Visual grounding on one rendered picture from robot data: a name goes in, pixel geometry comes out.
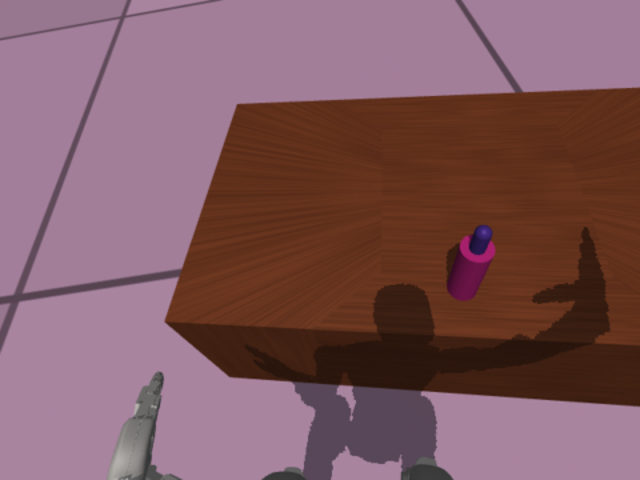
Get left robot hand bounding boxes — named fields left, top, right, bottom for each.
left=107, top=371, right=182, bottom=480

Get bottle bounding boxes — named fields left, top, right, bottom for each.
left=447, top=225, right=495, bottom=301

